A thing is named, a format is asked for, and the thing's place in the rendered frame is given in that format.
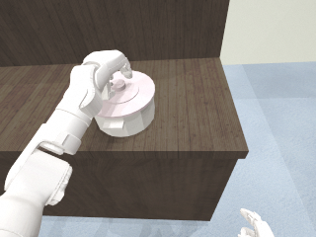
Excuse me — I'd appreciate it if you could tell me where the pot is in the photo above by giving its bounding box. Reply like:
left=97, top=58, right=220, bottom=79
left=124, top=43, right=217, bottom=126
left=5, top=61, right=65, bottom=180
left=94, top=98, right=155, bottom=137

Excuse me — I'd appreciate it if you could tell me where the table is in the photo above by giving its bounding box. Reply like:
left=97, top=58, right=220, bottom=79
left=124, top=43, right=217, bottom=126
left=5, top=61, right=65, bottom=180
left=0, top=0, right=249, bottom=221

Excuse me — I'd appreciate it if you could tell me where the left robot forearm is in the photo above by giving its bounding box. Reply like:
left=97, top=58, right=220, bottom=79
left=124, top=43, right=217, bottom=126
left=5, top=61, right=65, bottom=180
left=4, top=58, right=111, bottom=191

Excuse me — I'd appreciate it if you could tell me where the robot left hand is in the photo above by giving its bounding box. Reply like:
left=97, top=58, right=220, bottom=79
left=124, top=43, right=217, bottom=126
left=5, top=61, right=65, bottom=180
left=83, top=50, right=133, bottom=101

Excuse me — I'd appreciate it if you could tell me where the lid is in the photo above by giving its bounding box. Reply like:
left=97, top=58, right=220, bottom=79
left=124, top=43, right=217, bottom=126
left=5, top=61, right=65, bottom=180
left=97, top=70, right=155, bottom=119

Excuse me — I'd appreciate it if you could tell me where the robot right hand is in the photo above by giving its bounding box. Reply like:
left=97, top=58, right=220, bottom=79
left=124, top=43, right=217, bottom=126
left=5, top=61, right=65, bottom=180
left=238, top=208, right=275, bottom=237

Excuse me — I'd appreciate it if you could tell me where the knob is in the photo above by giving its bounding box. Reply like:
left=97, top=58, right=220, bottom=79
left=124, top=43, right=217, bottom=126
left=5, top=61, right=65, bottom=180
left=111, top=79, right=126, bottom=92

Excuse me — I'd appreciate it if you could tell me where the left robot upper arm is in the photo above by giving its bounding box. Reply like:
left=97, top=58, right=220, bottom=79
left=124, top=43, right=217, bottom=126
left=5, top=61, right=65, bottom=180
left=0, top=149, right=73, bottom=237

